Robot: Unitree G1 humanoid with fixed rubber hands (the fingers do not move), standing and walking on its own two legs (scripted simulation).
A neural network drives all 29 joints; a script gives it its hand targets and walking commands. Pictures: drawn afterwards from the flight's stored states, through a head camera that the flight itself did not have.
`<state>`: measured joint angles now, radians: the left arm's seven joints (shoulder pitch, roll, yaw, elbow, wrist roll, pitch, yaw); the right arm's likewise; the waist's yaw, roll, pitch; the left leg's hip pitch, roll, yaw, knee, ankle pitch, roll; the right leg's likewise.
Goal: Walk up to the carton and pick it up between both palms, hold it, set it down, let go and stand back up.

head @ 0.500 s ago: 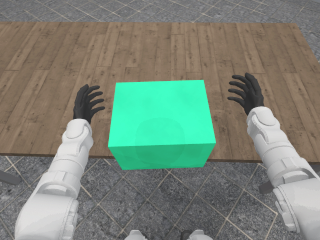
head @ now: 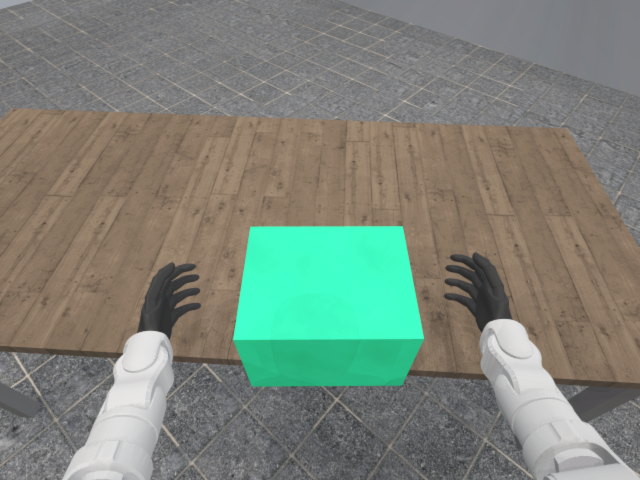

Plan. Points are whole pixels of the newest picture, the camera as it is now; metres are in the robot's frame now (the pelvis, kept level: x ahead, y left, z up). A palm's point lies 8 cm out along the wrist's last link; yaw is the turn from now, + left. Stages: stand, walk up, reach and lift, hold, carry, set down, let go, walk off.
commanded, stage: set down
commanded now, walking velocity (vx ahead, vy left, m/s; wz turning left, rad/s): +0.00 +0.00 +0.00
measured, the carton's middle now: (326, 306) +0.39 +0.02 -0.06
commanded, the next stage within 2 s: let go in 1.98 s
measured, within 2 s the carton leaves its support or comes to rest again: neither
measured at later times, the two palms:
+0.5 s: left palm (161, 385) +0.25 +0.23 -0.03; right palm (506, 397) +0.24 -0.21 -0.04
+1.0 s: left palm (147, 462) +0.17 +0.24 -0.07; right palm (516, 461) +0.17 -0.21 -0.07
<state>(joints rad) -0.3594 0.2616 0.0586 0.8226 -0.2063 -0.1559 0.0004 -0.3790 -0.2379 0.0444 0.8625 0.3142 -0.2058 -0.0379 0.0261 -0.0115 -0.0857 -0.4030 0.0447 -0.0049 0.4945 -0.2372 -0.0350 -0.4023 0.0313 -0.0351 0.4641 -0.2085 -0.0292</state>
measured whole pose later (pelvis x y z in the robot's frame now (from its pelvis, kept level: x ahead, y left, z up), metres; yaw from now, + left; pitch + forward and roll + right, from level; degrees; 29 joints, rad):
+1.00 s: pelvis +0.00 +0.00 -0.01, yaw -1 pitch -3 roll +0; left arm 0.16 0.26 0.00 0.67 -0.19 -0.26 0.01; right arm 0.11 -0.19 0.09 0.82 0.17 -0.46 0.02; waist 0.00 -0.02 0.08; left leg -0.19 0.04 0.02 0.55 -0.31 -0.03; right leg -0.22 0.03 -0.01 0.57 -0.30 -0.03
